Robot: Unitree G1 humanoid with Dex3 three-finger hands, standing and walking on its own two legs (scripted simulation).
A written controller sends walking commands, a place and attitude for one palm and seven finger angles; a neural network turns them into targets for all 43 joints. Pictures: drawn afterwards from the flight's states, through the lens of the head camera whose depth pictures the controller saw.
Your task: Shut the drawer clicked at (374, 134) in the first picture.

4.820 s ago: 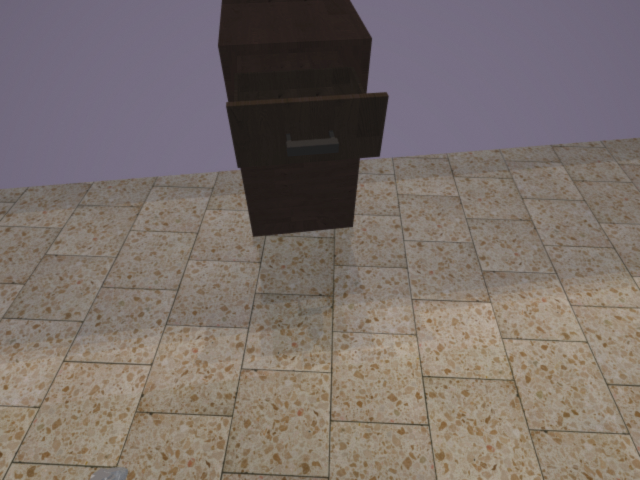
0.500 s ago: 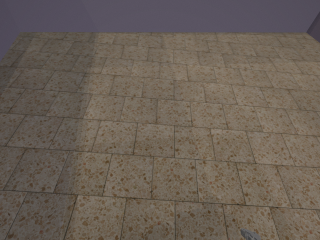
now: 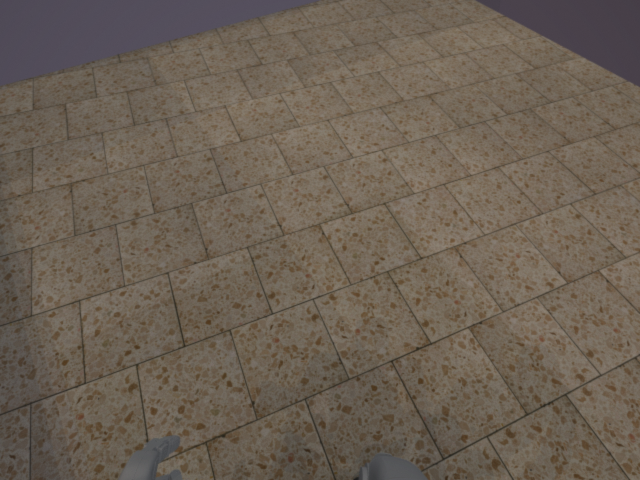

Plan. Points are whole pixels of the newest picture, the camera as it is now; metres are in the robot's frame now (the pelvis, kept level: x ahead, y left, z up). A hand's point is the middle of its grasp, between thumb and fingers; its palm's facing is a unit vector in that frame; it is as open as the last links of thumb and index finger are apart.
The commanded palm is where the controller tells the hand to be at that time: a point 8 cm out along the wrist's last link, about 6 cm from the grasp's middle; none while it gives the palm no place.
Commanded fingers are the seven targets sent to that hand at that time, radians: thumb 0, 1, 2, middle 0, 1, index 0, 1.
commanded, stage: turn to face it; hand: left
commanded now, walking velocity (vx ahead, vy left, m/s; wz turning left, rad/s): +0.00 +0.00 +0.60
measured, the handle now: out of the picture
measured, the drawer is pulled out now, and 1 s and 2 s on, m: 0.30 0.30 0.30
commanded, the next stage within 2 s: none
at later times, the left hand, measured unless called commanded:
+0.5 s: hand out of the picture +0.08 +0.21 -0.19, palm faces +0.25 -0.95 -0.18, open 7.3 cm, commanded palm none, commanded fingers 0.00 0.90 0.90 -0.20 -0.30 -0.20 -0.30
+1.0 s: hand out of the picture +0.00 +0.19 -0.15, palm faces +0.49 -0.82 -0.29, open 7.4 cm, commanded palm none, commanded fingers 0.00 0.90 0.90 -0.20 -0.30 -0.20 -0.30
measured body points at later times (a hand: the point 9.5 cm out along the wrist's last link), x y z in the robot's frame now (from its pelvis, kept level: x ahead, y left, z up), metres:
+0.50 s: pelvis +0.03 +0.01 -0.01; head +0.05 +0.05 +0.44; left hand +0.07 +0.26 -0.17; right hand +0.13 -0.23 -0.14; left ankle +0.05 +0.10 -0.73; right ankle +0.03 -0.11 -0.70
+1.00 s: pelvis +0.02 -0.04 +0.00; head +0.05 -0.05 +0.45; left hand -0.03 +0.23 -0.13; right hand +0.20 -0.24 -0.15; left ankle +0.05 +0.10 -0.73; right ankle +0.06 -0.16 -0.73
